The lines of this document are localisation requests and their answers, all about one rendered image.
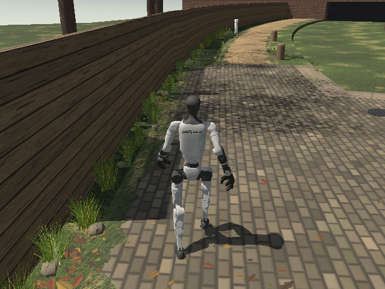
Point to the right robot thigh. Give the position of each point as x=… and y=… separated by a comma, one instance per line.
x=206, y=176

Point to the robot right forearm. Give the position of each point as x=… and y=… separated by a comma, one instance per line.
x=224, y=163

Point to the left robot upper arm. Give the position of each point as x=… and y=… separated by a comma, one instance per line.
x=174, y=126

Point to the robot right shin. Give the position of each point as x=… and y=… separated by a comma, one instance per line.
x=205, y=202

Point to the robot left forearm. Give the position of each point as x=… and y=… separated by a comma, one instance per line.
x=161, y=154

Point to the right robot upper arm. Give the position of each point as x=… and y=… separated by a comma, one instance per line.
x=211, y=127

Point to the left robot hand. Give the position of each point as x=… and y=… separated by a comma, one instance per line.
x=165, y=161

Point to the right robot hand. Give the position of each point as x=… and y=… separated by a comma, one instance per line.
x=230, y=182

